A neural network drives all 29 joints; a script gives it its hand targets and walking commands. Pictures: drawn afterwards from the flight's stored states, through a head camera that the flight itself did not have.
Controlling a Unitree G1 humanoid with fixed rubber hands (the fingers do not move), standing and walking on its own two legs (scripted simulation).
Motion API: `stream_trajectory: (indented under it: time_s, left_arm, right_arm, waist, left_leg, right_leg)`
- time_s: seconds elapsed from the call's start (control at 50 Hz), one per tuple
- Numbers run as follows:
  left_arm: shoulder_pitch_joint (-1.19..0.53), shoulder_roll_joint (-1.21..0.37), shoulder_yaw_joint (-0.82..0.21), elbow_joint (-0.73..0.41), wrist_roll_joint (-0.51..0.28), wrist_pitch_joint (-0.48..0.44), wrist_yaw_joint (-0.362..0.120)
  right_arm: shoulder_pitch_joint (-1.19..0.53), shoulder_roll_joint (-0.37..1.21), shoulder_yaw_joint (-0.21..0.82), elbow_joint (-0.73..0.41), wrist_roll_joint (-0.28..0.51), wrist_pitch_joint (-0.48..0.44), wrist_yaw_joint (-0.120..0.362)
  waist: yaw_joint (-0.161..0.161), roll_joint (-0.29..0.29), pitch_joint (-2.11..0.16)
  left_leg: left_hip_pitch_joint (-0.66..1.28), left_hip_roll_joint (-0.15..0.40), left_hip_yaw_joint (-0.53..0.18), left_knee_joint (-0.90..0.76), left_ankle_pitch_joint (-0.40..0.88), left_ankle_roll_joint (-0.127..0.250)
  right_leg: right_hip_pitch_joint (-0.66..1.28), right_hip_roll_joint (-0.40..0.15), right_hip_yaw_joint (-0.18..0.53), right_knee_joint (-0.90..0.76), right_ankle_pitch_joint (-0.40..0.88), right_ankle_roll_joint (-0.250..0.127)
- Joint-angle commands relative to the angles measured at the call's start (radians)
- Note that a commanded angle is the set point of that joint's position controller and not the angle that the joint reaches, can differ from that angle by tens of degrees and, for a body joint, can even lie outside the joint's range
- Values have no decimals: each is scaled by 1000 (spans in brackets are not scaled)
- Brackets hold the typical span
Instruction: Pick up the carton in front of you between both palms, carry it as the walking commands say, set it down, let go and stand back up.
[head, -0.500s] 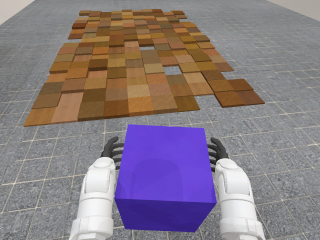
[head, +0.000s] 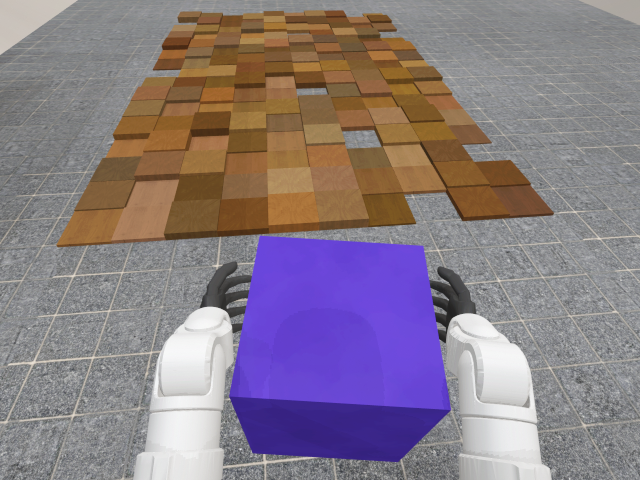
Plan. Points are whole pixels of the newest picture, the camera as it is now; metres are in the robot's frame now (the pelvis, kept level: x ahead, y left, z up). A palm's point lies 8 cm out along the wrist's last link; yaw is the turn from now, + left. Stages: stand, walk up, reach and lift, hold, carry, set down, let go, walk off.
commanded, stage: carry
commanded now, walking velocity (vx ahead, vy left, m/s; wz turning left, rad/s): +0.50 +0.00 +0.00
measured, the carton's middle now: (332, 355) +0.28 -0.01 +0.00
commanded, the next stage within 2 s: none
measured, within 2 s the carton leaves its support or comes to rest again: neither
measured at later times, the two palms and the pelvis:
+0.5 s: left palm (266, 192) +0.54 +0.11 +0.08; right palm (442, 198) +0.53 -0.19 +0.08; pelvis +0.26 -0.04 -0.02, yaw +1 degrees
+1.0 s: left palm (272, 118) +0.87 +0.13 +0.05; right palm (399, 121) +0.85 -0.17 +0.06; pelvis +0.60 +0.00 -0.01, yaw -3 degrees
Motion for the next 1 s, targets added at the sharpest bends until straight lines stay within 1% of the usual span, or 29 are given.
stream_trajectory:
  time_s: [0.0,0.04,0.06,0.08,0.1,0.12,0.14,0.18,0.2,0.26,0.34,0.38,0.4,0.42,0.44,0.46,0.48,0.52,0.56,0.6,0.7,0.78,0.84,0.88,0.9,0.92,0.94,0.96,0.98]
  left_arm:
    - [-516,-841,-698,-207,-387,71,-225]
    - [-503,-853,-722,-277,-420,112,-223]
    - [-465,-858,-728,-294,-430,132,-225]
    - [-430,-858,-731,-303,-434,150,-229]
    - [-422,-856,-733,-319,-441,171,-236]
    - [-446,-850,-743,-351,-458,192,-248]
    - [-468,-861,-748,-346,-467,204,-257]
    - [-438,-873,-736,-345,-488,217,-269]
    - [-459,-878,-737,-361,-497,219,-269]
    - [-437,-872,-725,-373,-477,231,-248]
    - [-398,-836,-695,-371,-433,258,-220]
    - [-385,-828,-682,-359,-423,267,-217]
    - [-385,-822,-672,-350,-419,270,-217]
    - [-376,-813,-663,-338,-413,274,-219]
    - [-367,-803,-651,-319,-402,275,-220]
    - [-389,-820,-638,-304,-402,272,-221]
    - [-411,-853,-654,-326,-421,272,-223]
    - [-465,-923,-682,-359,-445,257,-231]
    - [-485,-958,-710,-379,-467,240,-241]
    - [-470,-956,-726,-400,-484,233,-252]
    - [-414,-898,-722,-401,-498,236,-274]
    - [-360,-867,-703,-369,-471,246,-275]
    - [-356,-861,-699,-358,-455,248,-269]
    - [-361,-859,-703,-360,-450,248,-266]
    - [-368,-854,-709,-363,-446,247,-265]
    - [-391,-858,-720,-372,-448,251,-265]
    - [-396,-857,-728,-381,-452,249,-267]
    - [-400,-889,-736,-362,-449,237,-267]
    - [-398,-918,-736,-361,-449,223,-268]
  right_arm:
    - [-564,904,758,-134,410,66,222]
    - [-497,918,758,-176,420,101,212]
    - [-464,918,751,-196,417,118,208]
    - [-422,915,744,-209,413,136,206]
    - [-374,892,732,-221,392,151,201]
    - [-349,878,721,-220,361,159,194]
    - [-363,901,724,-245,355,173,190]
    - [-378,934,725,-303,376,191,187]
    - [-424,935,737,-341,393,197,188]
    - [-454,912,751,-372,437,221,198]
    - [-429,866,746,-350,453,253,212]
    - [-440,856,744,-344,453,264,215]
    - [-440,849,744,-341,452,269,216]
    - [-457,829,739,-340,450,274,217]
    - [-482,814,743,-353,455,283,221]
    - [-515,840,746,-344,464,289,223]
    - [-516,868,748,-330,461,284,226]
    - [-520,926,748,-330,465,265,231]
    - [-501,963,753,-328,445,243,222]
    - [-450,983,753,-321,417,223,209]
    - [-366,957,743,-320,365,211,180]
    - [-353,932,747,-321,370,227,185]
    - [-377,923,755,-329,392,237,201]
    - [-363,925,749,-310,399,237,209]
    - [-354,924,743,-298,398,235,214]
    - [-338,916,734,-276,389,230,220]
    - [-321,938,730,-250,393,219,224]
    - [-347,961,743,-273,415,212,230]
    - [-358,997,754,-281,425,201,233]
  waist:
    - [29,-138,-71]
    - [11,-152,-148]
    - [11,-130,-186]
    - [1,-75,-225]
    - [-20,125,-240]
    - [-29,305,-188]
    - [-31,218,-130]
    - [-33,70,-131]
    - [-32,52,-128]
    - [-25,126,-115]
    - [-23,176,-71]
    - [-3,152,-99]
    - [4,114,-142]
    - [25,44,-198]
    - [31,-211,-230]
    - [30,-289,-229]
    - [26,-204,-216]
    - [20,-33,-194]
    - [15,-59,-196]
    - [19,-90,-198]
    - [23,-126,-124]
    - [26,-147,-37]
    - [22,-168,-12]
    - [-3,-149,-95]
    - [-21,-96,-163]
    - [-31,107,-249]
    - [-30,306,-285]
    - [-23,236,-241]
    - [-25,163,-248]
  left_leg:
    - [-269,-12,74,-68,12,6]
    - [-41,-54,151,-252,175,4]
    - [154,-54,157,-309,243,7]
    - [388,2,94,-326,248,27]
    - [552,197,-201,-431,53,97]
    - [644,378,-496,-453,144,217]
    - [635,419,-525,-434,275,268]
    - [609,388,-391,-439,406,229]
    - [586,358,-313,-457,401,191]
    - [503,256,-122,-469,442,141]
    - [362,212,21,-443,518,106]
    - [254,184,103,-308,607,67]
    - [181,152,153,-170,643,44]
    - [60,119,178,28,512,13]
    - [-140,19,182,332,245,-33]
    - [-329,-35,67,515,-20,-20]
    - [-368,40,-19,605,-7,15]
    - [-358,107,-37,562,102,32]
    - [-294,109,-11,442,183,26]
    - [-289,86,30,347,197,17]
    - [-360,53,108,94,319,0]
    - [-286,13,178,-94,399,18]
    - [-156,-2,202,-169,448,44]
    - [102,-68,268,-227,396,47]
    - [307,-36,232,-222,321,43]
    - [533,239,-199,-282,155,143]
    - [655,392,-565,-445,186,255]
    - [631,396,-511,-441,313,263]
    - [580,364,-404,-415,429,242]
  right_leg:
    - [277,-292,353,-247,92,-174]
    - [213,-206,161,-165,150,-114]
    - [103,-164,78,-101,106,-84]
    - [-62,-129,10,2,60,-53]
    - [-266,-68,-78,240,-31,-8]
    - [-519,-4,-110,372,-188,14]
    - [-616,-48,-36,461,-254,-9]
    - [-619,-81,-20,488,-208,-17]
    - [-590,-88,-25,425,-160,-13]
    - [-472,-50,-91,268,-8,8]
    - [-262,-8,-168,59,157,0]
    - [-9,35,-230,-10,226,-15]
    - [162,52,-252,-20,182,-24]
    - [345,-35,-147,-32,107,-29]
    - [424,-314,358,-215,-112,-119]
    - [495,-425,594,-299,-53,-219]
    - [458,-422,527,-282,18,-222]
    - [359,-360,344,-266,168,-176]
    - [302,-312,200,-286,245,-130]
    - [313,-283,124,-297,295,-124]
    - [388,-234,8,-294,455,-129]
    - [370,-204,-76,-285,556,-111]
    - [358,-208,-120,-231,692,-85]
    - [310,-174,-194,-3,811,-51]
    - [193,-141,-204,182,674,-31]
    - [-68,-77,-172,481,376,11]
    - [-322,58,-103,718,-119,31]
    - [-408,0,14,840,-146,-4]
    - [-416,-47,33,853,-110,-28]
